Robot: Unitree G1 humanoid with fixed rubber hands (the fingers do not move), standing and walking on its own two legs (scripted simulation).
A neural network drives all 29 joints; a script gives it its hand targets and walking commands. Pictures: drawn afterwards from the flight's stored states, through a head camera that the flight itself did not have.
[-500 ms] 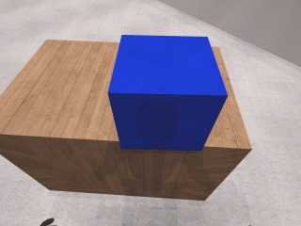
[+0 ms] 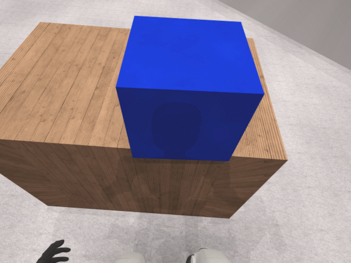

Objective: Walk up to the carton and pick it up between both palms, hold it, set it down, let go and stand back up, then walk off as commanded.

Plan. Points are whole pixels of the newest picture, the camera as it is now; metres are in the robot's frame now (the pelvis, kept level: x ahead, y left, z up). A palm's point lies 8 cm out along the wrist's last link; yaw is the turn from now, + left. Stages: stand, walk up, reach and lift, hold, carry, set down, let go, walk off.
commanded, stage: walk up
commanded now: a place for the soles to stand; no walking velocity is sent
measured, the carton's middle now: (184, 92) +0.51 -0.01 +0.06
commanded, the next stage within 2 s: reach and lift in 1.28 s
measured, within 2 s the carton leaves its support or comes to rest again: neither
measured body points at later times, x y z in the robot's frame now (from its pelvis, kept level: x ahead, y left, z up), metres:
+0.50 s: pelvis +0.01 -0.04 +0.00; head +0.04 -0.03 +0.44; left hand +0.08 +0.27 -0.13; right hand +0.14 -0.34 -0.12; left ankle +0.02 +0.10 -0.72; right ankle +0.01 -0.14 -0.72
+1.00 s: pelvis +0.01 -0.02 +0.02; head +0.02 -0.03 +0.47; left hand +0.12 +0.28 -0.10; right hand +0.10 -0.33 -0.11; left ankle +0.02 +0.10 -0.72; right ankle +0.01 -0.14 -0.72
